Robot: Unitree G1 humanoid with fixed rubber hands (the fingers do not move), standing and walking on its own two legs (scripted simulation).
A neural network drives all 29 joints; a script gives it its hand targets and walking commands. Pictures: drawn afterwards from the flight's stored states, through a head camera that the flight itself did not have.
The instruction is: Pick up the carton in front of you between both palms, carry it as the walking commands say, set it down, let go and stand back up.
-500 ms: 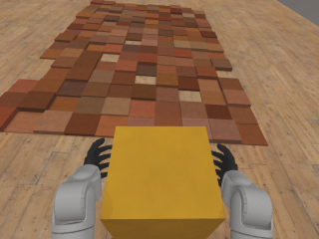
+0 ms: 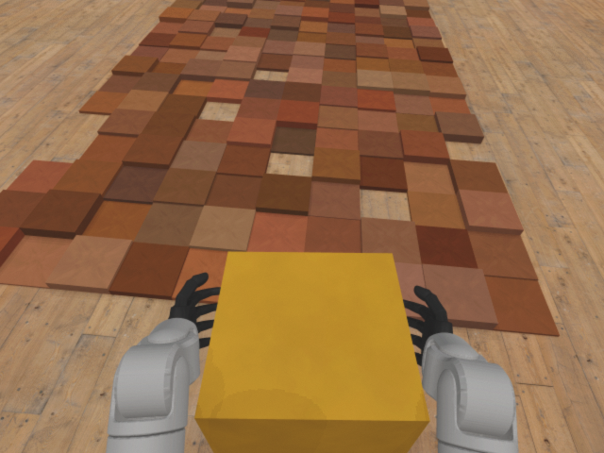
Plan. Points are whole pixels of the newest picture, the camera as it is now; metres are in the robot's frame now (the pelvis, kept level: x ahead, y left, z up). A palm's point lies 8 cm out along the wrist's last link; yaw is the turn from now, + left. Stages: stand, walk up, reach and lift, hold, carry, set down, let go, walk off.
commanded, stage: carry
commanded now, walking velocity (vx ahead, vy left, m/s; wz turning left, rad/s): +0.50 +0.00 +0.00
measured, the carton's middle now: (308, 371) +0.25 +0.00 -0.02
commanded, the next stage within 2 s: none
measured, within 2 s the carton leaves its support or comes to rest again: neither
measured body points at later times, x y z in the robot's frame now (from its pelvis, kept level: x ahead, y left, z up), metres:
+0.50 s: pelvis +0.33 +0.04 -0.01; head +0.37 +0.05 +0.44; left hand +0.70 +0.15 +0.12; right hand +0.66 -0.15 +0.12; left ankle +0.41 +0.09 -0.74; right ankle +0.18 -0.08 -0.62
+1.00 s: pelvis +0.65 -0.01 +0.01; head +0.77 -0.01 +0.44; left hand +1.06 +0.15 +0.12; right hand +1.08 -0.16 +0.12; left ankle +0.57 +0.11 -0.62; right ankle +0.63 -0.11 -0.72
